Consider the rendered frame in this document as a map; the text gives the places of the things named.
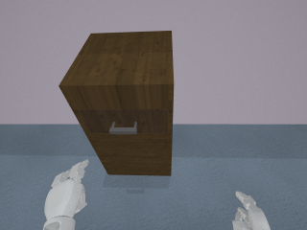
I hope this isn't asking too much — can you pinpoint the cabinet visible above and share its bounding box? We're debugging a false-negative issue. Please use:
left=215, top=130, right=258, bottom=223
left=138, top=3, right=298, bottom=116
left=59, top=31, right=175, bottom=176

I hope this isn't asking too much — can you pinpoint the robot left forearm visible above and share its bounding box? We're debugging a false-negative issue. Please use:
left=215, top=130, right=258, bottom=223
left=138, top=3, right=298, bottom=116
left=43, top=216, right=76, bottom=230

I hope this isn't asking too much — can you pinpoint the handle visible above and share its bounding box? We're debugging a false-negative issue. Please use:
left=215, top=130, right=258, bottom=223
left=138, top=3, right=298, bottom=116
left=109, top=122, right=137, bottom=135

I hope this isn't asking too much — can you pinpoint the drawer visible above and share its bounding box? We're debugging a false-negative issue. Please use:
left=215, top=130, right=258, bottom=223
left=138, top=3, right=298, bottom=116
left=78, top=108, right=168, bottom=134

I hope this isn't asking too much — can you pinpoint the right robot hand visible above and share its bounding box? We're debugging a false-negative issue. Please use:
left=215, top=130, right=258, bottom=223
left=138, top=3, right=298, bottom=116
left=232, top=191, right=271, bottom=230

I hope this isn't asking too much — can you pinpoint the left robot hand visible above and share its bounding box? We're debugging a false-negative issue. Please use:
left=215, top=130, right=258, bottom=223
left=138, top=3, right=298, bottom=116
left=44, top=159, right=89, bottom=220

